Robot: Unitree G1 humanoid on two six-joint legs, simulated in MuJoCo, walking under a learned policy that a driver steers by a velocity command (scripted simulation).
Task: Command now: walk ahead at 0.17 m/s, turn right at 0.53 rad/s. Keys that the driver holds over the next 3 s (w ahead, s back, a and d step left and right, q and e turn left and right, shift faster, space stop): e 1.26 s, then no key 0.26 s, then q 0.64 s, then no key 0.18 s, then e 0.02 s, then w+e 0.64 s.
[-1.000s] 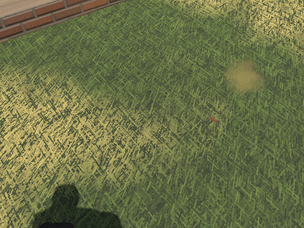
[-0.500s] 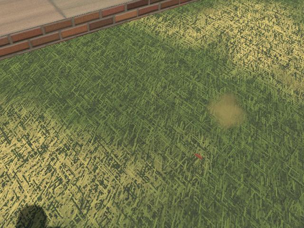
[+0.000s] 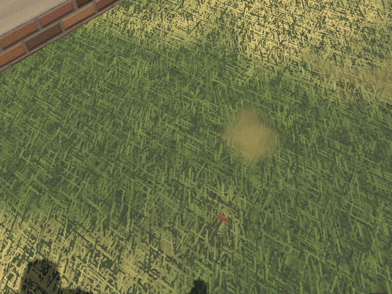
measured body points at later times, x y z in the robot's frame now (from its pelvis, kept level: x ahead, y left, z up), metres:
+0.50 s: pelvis +0.10 +0.03 +0.00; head +0.14 +0.02 +0.44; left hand +0.32 +0.26 -0.11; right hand +0.17 -0.28 -0.10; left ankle +0.20 +0.13 -0.74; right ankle +0.07 -0.10 -0.70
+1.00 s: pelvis +0.10 +0.00 +0.00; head +0.12 -0.04 +0.45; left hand +0.39 +0.15 -0.08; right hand +0.09 -0.33 -0.10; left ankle +0.20 +0.11 -0.71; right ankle +0.06 -0.09 -0.74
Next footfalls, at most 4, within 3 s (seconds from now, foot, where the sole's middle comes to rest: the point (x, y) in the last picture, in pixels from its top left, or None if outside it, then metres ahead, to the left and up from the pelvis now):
0.20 left None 0.24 0.13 -0.78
0.60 right None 0.10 -0.11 -0.78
1.10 left None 0.22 0.07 -0.78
1.50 right None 0.02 -0.11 -0.78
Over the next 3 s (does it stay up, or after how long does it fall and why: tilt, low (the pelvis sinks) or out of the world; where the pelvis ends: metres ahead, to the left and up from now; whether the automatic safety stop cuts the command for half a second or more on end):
stays up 0.27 -0.06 0.00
